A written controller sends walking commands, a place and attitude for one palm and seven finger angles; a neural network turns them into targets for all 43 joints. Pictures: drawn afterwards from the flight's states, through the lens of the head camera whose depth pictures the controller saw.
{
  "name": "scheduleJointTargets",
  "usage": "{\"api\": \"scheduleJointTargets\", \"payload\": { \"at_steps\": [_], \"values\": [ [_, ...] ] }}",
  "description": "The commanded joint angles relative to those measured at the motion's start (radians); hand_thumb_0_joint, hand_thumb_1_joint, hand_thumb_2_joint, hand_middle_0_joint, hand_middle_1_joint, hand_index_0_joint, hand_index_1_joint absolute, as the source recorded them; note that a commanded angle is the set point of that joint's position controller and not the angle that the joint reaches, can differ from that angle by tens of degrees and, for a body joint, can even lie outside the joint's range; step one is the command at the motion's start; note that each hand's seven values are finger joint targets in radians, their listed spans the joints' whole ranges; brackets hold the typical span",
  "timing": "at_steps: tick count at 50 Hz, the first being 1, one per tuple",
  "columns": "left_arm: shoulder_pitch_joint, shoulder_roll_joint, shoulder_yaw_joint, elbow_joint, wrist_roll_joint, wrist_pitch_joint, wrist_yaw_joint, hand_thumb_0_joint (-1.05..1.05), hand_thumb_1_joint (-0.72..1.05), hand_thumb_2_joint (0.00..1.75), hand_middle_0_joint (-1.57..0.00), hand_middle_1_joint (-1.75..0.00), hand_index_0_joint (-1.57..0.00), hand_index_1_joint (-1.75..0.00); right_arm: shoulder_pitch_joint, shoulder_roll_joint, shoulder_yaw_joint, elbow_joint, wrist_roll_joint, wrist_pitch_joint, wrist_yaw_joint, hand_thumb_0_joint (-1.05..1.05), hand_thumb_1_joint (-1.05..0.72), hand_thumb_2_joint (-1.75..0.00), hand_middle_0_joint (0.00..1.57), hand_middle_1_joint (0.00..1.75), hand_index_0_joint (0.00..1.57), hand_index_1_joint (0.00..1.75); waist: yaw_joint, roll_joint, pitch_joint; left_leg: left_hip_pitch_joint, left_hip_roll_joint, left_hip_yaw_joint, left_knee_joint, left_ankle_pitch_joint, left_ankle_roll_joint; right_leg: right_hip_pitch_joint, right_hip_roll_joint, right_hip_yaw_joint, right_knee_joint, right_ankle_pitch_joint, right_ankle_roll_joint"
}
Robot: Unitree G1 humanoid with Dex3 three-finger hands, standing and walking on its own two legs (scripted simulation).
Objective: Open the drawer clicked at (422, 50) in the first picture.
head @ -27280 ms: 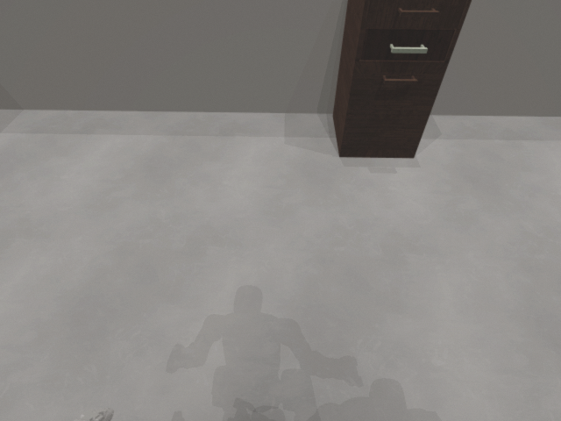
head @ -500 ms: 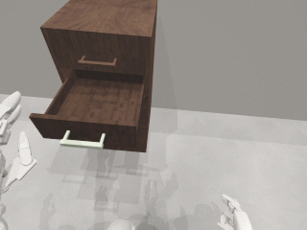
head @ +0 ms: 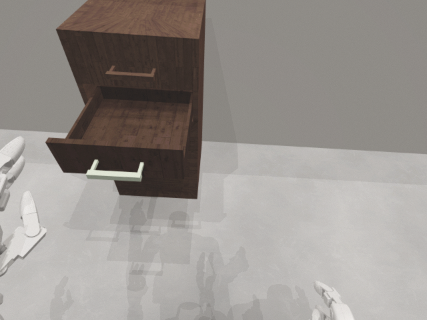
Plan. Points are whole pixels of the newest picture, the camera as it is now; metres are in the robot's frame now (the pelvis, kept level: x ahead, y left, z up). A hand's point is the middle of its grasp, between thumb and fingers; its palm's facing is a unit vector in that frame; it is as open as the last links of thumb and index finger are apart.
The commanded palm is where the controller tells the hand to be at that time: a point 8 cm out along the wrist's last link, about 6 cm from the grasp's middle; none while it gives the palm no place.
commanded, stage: stop stepping back and stand still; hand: left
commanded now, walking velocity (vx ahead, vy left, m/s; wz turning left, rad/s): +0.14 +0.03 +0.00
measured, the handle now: (116, 170) +0.53 +0.31 -0.13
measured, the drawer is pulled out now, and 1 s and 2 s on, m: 0.30 0.30 0.30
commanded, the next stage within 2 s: let the arm hang, fingers relaxed in 0.40 s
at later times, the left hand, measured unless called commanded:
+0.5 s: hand (29, 240) +0.18 +0.24 +0.17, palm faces +0.37 -0.82 -0.43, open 7.4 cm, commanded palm none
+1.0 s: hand out of the picture -0.08 +0.21 -0.17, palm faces +0.04 -0.98 -0.22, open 7.2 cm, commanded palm none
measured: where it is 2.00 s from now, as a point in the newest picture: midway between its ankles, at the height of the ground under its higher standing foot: outside the picture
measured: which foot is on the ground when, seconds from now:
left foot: up 0.00-0.04, down 0.06-1.00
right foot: down 0.00-1.00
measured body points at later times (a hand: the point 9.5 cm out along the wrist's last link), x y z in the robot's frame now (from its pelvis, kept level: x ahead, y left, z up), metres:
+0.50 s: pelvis +0.00 +0.01 +0.00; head +0.00 +0.02 +0.45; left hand +0.16 +0.29 +0.19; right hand +0.16 -0.23 -0.08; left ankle +0.01 +0.11 -0.74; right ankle +0.01 -0.10 -0.74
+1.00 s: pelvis -0.01 +0.02 +0.01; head +0.02 +0.03 +0.46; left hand -0.08 +0.26 -0.15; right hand -0.03 -0.21 -0.15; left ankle +0.01 +0.11 -0.74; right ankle +0.01 -0.10 -0.74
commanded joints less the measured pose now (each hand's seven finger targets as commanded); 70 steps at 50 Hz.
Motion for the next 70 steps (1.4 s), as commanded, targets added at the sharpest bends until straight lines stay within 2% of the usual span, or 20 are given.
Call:
{"api": "scheduleJointTargets", "payload": {
  "at_steps": [1,3,4,6,9,11,13,14,17,21,24,25,27,30,35,39,42,46,55,70],
  "values": [
    [0.015,0.150,0.094,-0.208,0.016,-0.056,0.026,0.00,0.90,0.90,-0.20,-0.30,-0.20,-0.30,-0.107,-0.126,-0.041,-0.188,-0.008,-0.074,-0.027,0.00,-0.90,-0.90,0.20,0.30,0.20,0.30,-0.018,0.044,-0.016,0.158,0.044,-0.017,-0.450,-0.002,0.032,-0.037,-0.163,0.140,-0.191,-0.284,-0.037],
    [-0.003,0.175,0.112,-0.268,0.021,-0.081,0.028,0.00,0.90,0.90,-0.20,-0.30,-0.20,-0.30,-0.105,-0.167,-0.056,-0.220,-0.017,-0.083,-0.027,0.00,-0.90,-0.90,0.20,0.30,0.20,0.30,0.004,0.259,-0.023,0.085,0.237,-0.294,-0.579,-0.111,0.109,-0.007,-0.016,0.021,0.072,-0.182,0.027],
    [0.014,0.180,0.125,-0.260,0.016,-0.082,0.025,0.00,0.90,0.90,-0.20,-0.30,-0.20,-0.30,-0.106,-0.145,-0.053,-0.214,-0.009,-0.082,-0.023,0.00,-0.90,-0.90,0.20,0.30,0.20,0.30,0.002,0.283,-0.041,-0.007,0.268,-0.340,-0.634,-0.299,0.119,0.031,0.004,-0.007,0.159,-0.219,0.042],
    [0.012,0.192,0.151,-0.257,0.023,-0.077,0.024,0.00,0.90,0.90,-0.20,-0.30,-0.20,-0.30,-0.102,-0.124,-0.051,-0.208,-0.007,-0.084,-0.026,0.00,-0.90,-0.90,0.20,0.30,0.20,0.30,-0.007,0.293,-0.024,-0.048,0.236,-0.274,-0.607,-0.256,0.113,0.052,0.001,-0.004,0.188,-0.173,0.034],
    [0.026,0.155,0.120,-0.164,0.012,-0.072,0.021,0.00,0.90,0.90,-0.20,-0.30,-0.20,-0.30,-0.100,-0.147,-0.051,-0.185,-0.001,-0.087,-0.022,0.00,-0.90,-0.90,0.20,0.30,0.20,0.30,-0.012,0.119,-0.004,-0.052,0.157,-0.143,-0.443,-0.040,0.071,0.154,-0.026,0.022,-0.080,-0.096,0.024],
    [-0.013,0.170,0.133,-0.145,0.005,-0.077,0.016,0.00,0.90,0.90,-0.20,-0.30,-0.20,-0.30,-0.098,-0.148,-0.057,-0.183,-0.007,-0.083,-0.021,0.00,-0.90,-0.90,0.20,0.30,0.20,0.30,-0.021,0.018,0.001,-0.039,0.073,-0.073,-0.321,-0.011,0.035,0.096,-0.129,0.186,-0.169,-0.130,-0.027],
    [0.015,0.159,0.123,-0.116,-0.005,-0.065,0.013,0.00,0.90,0.90,-0.20,-0.30,-0.20,-0.30,-0.066,-0.134,-0.065,-0.167,0.003,-0.073,-0.017,0.00,-0.90,-0.90,0.20,0.30,0.20,0.30,-0.017,-0.085,-0.044,0.028,0.022,-0.016,-0.160,-0.016,0.019,0.024,-0.219,0.330,-0.276,-0.340,-0.075],
    [-0.007,0.155,0.112,-0.139,-0.006,-0.061,0.016,0.00,0.90,0.90,-0.20,-0.30,-0.20,-0.30,-0.076,-0.131,-0.063,-0.171,0.004,-0.067,-0.015,0.00,-0.90,-0.90,0.20,0.30,0.20,0.30,-0.018,-0.088,-0.035,0.039,0.018,-0.010,-0.130,0.016,0.014,0.012,-0.247,0.344,-0.294,-0.318,-0.096],
    [-0.021,0.159,0.110,-0.167,-0.004,-0.061,0.021,0.00,0.90,0.90,-0.20,-0.30,-0.20,-0.30,-0.101,-0.122,-0.047,-0.177,0.001,-0.063,-0.017,0.00,-0.90,-0.90,0.20,0.30,0.20,0.30,-0.018,-0.043,-0.027,0.122,0.036,-0.025,-0.294,0.101,0.019,0.021,-0.193,0.209,-0.221,-0.113,-0.062],
    [-0.032,0.163,0.117,-0.194,0.006,-0.075,0.018,0.00,0.90,0.90,-0.20,-0.30,-0.20,-0.30,-0.126,-0.129,-0.038,-0.193,-0.009,-0.066,-0.030,0.00,-0.90,-0.90,0.20,0.30,0.20,0.30,-0.001,0.156,0.003,0.105,0.132,-0.145,-0.478,0.103,0.050,0.042,-0.060,0.088,-0.110,-0.066,0.015],
    [-0.020,0.148,0.113,-0.156,0.003,-0.080,0.017,0.00,0.90,0.90,-0.20,-0.30,-0.20,-0.30,-0.114,-0.127,-0.038,-0.195,-0.003,-0.074,-0.030,0.00,-0.90,-0.90,0.20,0.30,0.20,0.30,0.003,0.096,-0.050,0.088,0.137,-0.139,-0.463,0.189,0.048,0.132,-0.048,0.061,-0.079,0.066,0.028],
    [-0.135,-0.004,-0.251,0.690,0.100,0.100,-0.128,0.00,0.90,0.90,-0.20,-0.30,-0.20,-0.30,-0.124,-0.298,-0.104,0.065,-0.010,-0.093,0.069,0.00,-0.90,-0.90,0.20,0.30,0.20,0.30,-0.035,0.113,-0.017,0.043,0.116,-0.122,-0.284,0.386,0.043,0.010,-0.103,0.033,0.055,0.256,0.023],
    [-0.128,-0.059,-0.250,0.754,0.076,0.192,-0.145,0.00,0.90,0.90,-0.20,-0.30,-0.20,-0.30,0.000,-0.194,-0.085,0.053,-0.007,-0.009,0.059,0.00,-0.90,-0.90,0.20,0.30,0.20,0.30,-0.009,0.007,-0.169,0.136,0.126,-0.111,-0.255,0.520,0.042,0.066,-0.086,0.047,0.033,0.270,0.018],
    [-0.234,-0.015,-0.263,0.923,0.073,0.201,-0.146,0.00,0.90,0.90,-0.20,-0.30,-0.20,-0.30,-0.019,-0.179,-0.057,0.053,-0.015,0.033,0.051,0.00,-0.90,-0.90,0.20,0.30,0.20,0.30,0.004,-0.176,-0.135,0.108,0.078,-0.103,-0.237,0.415,0.035,0.111,-0.123,0.085,-0.009,0.318,-0.009],
    [-0.350,-0.003,-0.302,1.268,0.059,0.220,-0.138,0.00,0.90,0.90,-0.20,-0.30,-0.20,-0.30,-0.071,-0.163,-0.032,0.138,-0.029,0.079,0.047,0.00,-0.90,-0.90,0.20,0.30,0.20,0.30,0.019,0.100,0.026,0.083,0.093,-0.142,-0.414,0.306,0.035,0.096,-0.082,0.094,-0.085,0.061,0.002],
    [-0.334,-0.016,-0.325,1.474,0.053,0.210,-0.140,0.00,0.90,0.90,-0.20,-0.30,-0.20,-0.30,-0.026,-0.140,-0.019,0.230,-0.021,0.088,0.041,0.00,-0.90,-0.90,0.20,0.30,0.20,0.30,0.018,0.154,0.012,0.117,0.086,-0.136,-0.476,0.146,0.027,0.134,-0.086,0.099,-0.162,-0.002,0.000],
    [-0.301,-0.042,-0.326,1.573,0.051,0.201,-0.137,0.00,0.90,0.90,-0.20,-0.30,-0.20,-0.30,0.022,-0.112,-0.020,0.287,-0.019,0.090,0.033,0.00,-0.90,-0.90,0.20,0.30,0.20,0.30,0.015,0.186,-0.029,0.178,0.090,-0.120,-0.472,0.179,0.026,0.151,-0.092,0.091,-0.189,0.036,-0.005],
    [-0.286,-0.057,-0.338,1.660,0.046,0.196,-0.133,0.00,0.90,0.90,-0.20,-0.30,-0.20,-0.30,0.083,-0.092,-0.021,0.353,-0.011,0.095,0.027,0.00,-0.90,-0.90,0.20,0.30,0.20,0.30,0.010,0.073,0.015,0.195,0.096,-0.117,-0.476,0.203,0.027,0.130,-0.096,0.071,-0.206,0.039,-0.007],
    [-0.253,-0.084,-0.348,1.747,0.044,0.203,-0.120,0.00,0.90,0.90,-0.20,-0.30,-0.20,-0.30,0.158,-0.066,-0.027,0.440,-0.014,0.103,0.022,0.00,-0.90,-0.90,0.20,0.30,0.20,0.30,0.008,0.037,0.101,0.161,0.095,-0.121,-0.516,0.085,0.032,0.088,-0.088,0.067,-0.217,-0.064,-0.010],
    [-0.289,-0.107,-0.333,1.734,0.049,0.198,-0.116,0.00,0.90,0.90,-0.20,-0.30,-0.20,-0.30,0.160,-0.026,-0.033,0.453,-0.020,0.092,0.023,0.00,-0.90,-0.90,0.20,0.30,0.20,0.30,0.011,0.061,0.112,0.146,0.088,-0.112,-0.524,0.106,0.030,0.084,-0.088,0.076,-0.200,-0.034,-0.009]
  ]
}}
